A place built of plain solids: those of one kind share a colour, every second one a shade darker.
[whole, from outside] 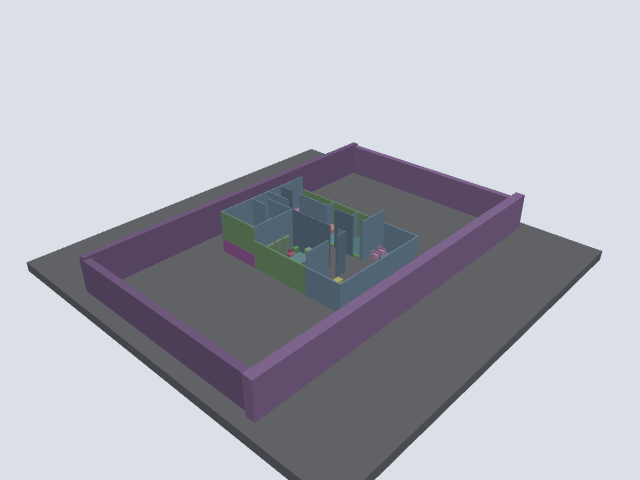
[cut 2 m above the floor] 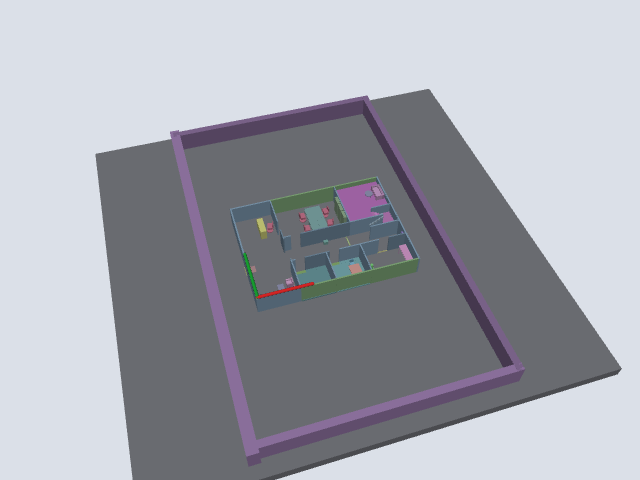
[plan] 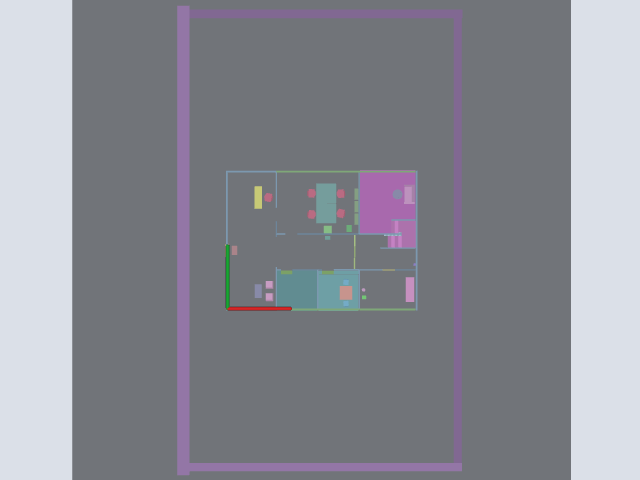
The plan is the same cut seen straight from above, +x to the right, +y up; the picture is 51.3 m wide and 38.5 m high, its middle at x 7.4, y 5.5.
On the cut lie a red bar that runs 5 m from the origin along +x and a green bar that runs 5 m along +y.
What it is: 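A split-level office floor of the 2010s; 15.1 x 10.9 m, ceiling 2.97 m, the lounge at its east end 1.45 m higher up one flight of 8 risers of 0.181 m that turns at a half landing between full-height walls, each run 0.92 m clear between its solids, a corridor of 2.87 m, a front door of 0.86 to 0.98 x 2.1 m, inner doorways of 0.90 to 1.12 m, desks 0.73 m, task chairs 0.47 m, meeting chairs 0.45 m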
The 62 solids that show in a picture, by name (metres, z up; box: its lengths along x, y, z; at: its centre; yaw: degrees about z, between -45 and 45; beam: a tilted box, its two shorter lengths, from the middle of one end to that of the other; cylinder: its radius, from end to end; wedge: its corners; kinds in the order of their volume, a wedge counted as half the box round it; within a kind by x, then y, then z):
{
 "ring_hedge_1": {"box": [1.0, 37.66, 3.89], "at": [-3.56, 5.46, 1.89]},
 "ring_hedge_2": {"box": [22.51, 0.66, 3.52], "at": [7.54, -12.71, 1.71]},
 "ring_hedge_3": {"box": [22.59, 0.7, 3.52], "at": [7.54, 23.64, 1.71]},
 "ring_hedge_4": {"box": [0.65, 36.96, 3.76], "at": [18.45, 5.46, 1.83]},
 "wall_1": {"box": [0.15, 11.21, 3.02], "at": [-0.07, 5.46, 1.46]},
 "wall_2": {"box": [4.2, 0.15, 3.02], "at": [1.95, -0.07, 1.46]},
 "wall_3": {"box": [4.2, 0.15, 3.02], "at": [1.95, 10.98, 1.46]},
 "wall_4": {"box": [0.12, 3.34, 4.47], "at": [3.9, 1.67, 2.18]},
 "wall_5": {"box": [0.12, 1.28, 4.47], "at": [3.9, 6.37, 2.18]},
 "wall_6": {"box": [0.12, 2.83, 4.47], "at": [3.9, 9.5, 2.18]},
 "wall_7": {"box": [0.38, 0.12, 4.47], "at": [4.09, 3.1, 2.18]},
 "wall_8": {"box": [0.72, 0.12, 4.47], "at": [4.26, 5.97, 2.18]},
 "wall_9": {"box": [2.38, 0.12, 4.47], "at": [6.37, 3.1, 2.18]},
 "wall_10": {"box": [0.12, 3.1, 3.02], "at": [7.22, 1.55, 1.46]},
 "wall_11": {"box": [4.96, 0.12, 4.47], "at": [8.06, 5.97, 2.18]},
 "wall_12": {"box": [2.04, 0.12, 4.47], "at": [9.52, 3.1, 2.18]},
 "wall_13": {"box": [0.12, 3.1, 3.02], "at": [10.54, 1.55, 1.46]},
 "wall_14": {"box": [0.12, 4.93, 4.47], "at": [10.54, 8.44, 2.18]},
 "wall_15": {"box": [1.87, 0.12, 4.47], "at": [11.47, 3.1, 2.18]},
 "wall_16": {"box": [3.41, 0.12, 4.47], "at": [12.24, 5.97, 2.18]},
 "wall_17": {"box": [2.84, 0.12, 4.47], "at": [13.65, 4.85, 2.18]},
 "wall_18": {"box": [1.96, 0.12, 4.47], "at": [14.09, 7.1, 2.18]},
 "wall_19": {"box": [1.65, 0.12, 4.47], "at": [14.24, 3.1, 2.18]},
 "wall_20": {"box": [0.15, 11.21, 4.47], "at": [15.14, 5.46, 2.18]},
 "split_lounge_level_1": {"box": [2.51, 1.13, 1.5], "at": [11.86, 6.6, 0.7]},
 "split_lounge_level_2": {"box": [4.47, 3.95, 1.5], "at": [12.84, 9.13, 0.7]},
 "glazing_1": {"box": [3.32, 0.15, 3.02], "at": [5.56, -0.07, 1.46]},
 "glazing_2": {"box": [6.64, 0.15, 3.02], "at": [7.22, 10.98, 1.46]},
 "glazing_3": {"box": [3.32, 0.15, 3.02], "at": [8.88, -0.07, 1.46]},
 "glazing_4": {"box": [4.53, 0.15, 3.02], "at": [12.8, -0.07, 1.46]},
 "glazing_5": {"box": [4.53, 0.15, 4.47], "at": [12.8, 10.98, 2.18]},
 "meet_level_1": {"box": [3.2, 2.94, 0.2], "at": [5.56, 1.27, 0.05]},
 "meet_level_2": {"box": [1.98, 0.3, 0.2], "at": [6.17, 2.9, 0.05]},
 "meet_level_3": {"box": [3.2, 2.94, 0.2], "at": [8.88, 1.27, 0.05]},
 "meet_level_4": {"box": [1.98, 0.3, 0.2], "at": [9.49, 2.9, 0.05]},
 "split_steps_1": {"box": [0.28, 1.01, 0.41], "at": [13.25, 5.41, 0.16]},
 "split_steps_2": {"box": [0.28, 1.01, 0.59], "at": [13.25, 6.54, 1.15]},
 "split_steps_3": {"box": [0.28, 1.01, 0.77], "at": [13.81, 5.41, 0.34]},
 "split_steps_4": {"box": [0.28, 1.01, 0.23], "at": [13.81, 6.54, 0.97]},
 "split_steps_5": {"box": [1.12, 2.14, 0.95], "at": [14.51, 5.97, 0.43]},
 "shelf_1": {"box": [0.3, 0.9, 1.95], "at": [10.32, 7.17, 0.93]},
 "shelf_2": {"box": [0.3, 0.9, 1.95], "at": [10.32, 8.18, 0.93]},
 "shelf_3": {"box": [0.3, 0.9, 1.95], "at": [10.32, 9.18, 0.93]},
 "reception_counter_1": {"box": [0.6, 1.8, 1.1], "at": [2.45, 8.91, 0.5]},
 "sofa_1": {"box": [0.65, 1.24, 0.37], "at": [14.49, 9.16, 1.69]},
 "sofa_2": {"box": [0.24, 1.56, 0.83], "at": [14.88, 9.16, 1.81]},
 "task_chair_1": {"box": [0.48, 0.68, 0.26], "at": [3.27, 8.91, 0.58], "yaw": -11.4},
 "task_chair_2": {"box": [0.48, 0.68, 0.26], "at": [6.72, 7.55, 0.58], "yaw": -5.3},
 "task_chair_3": {"box": [0.48, 0.68, 0.26], "at": [6.72, 9.24, 0.58], "yaw": -2.0},
 "task_chair_4": {"box": [0.48, 0.68, 0.26], "at": [9.08, 7.63, 0.58], "yaw": -11.9},
 "task_chair_5": {"box": [0.48, 0.68, 0.26], "at": [9.08, 9.22, 0.58], "yaw": 4.9},
 "printer_1": {"box": [0.64, 0.6, 1.09], "at": [8.03, 6.33, 0.49]},
 "desk_1": {"box": [0.8, 1.6, 0.07], "at": [7.5, 7.64, 0.69]},
 "desk_2": {"box": [0.8, 1.6, 0.07], "at": [7.5, 9.24, 0.69]},
 "desk_3": {"box": [0.8, 1.6, 0.07], "at": [8.3, 7.64, 0.69]},
 "desk_4": {"box": [0.8, 1.6, 0.07], "at": [8.3, 9.24, 0.69]},
 "filing_cabinet_1": {"box": [0.42, 0.56, 0.65], "at": [9.74, 6.42, 0.27]},
 "coffee_table_1": {"box": [0.58, 1.12, 0.07], "at": [2.45, 1.4, 0.36]},
 "coffee_table_2": {"cylinder": 0.4, "from": [13.62, 9.16, 1.78], "to": [13.62, 9.16, 1.85]},
 "meeting_table_1": {"box": [1.01, 1.1, 0.07], "at": [9.48, 1.25, 0.85]},
 "bar_table_1": {"box": [0.7, 2.0, 0.06], "at": [14.62, 1.52, 1.05]},
 "doormat_hold_1": {"box": [0.45, 0.75, 0.06], "at": [0.55, 4.66, -0.02]}
}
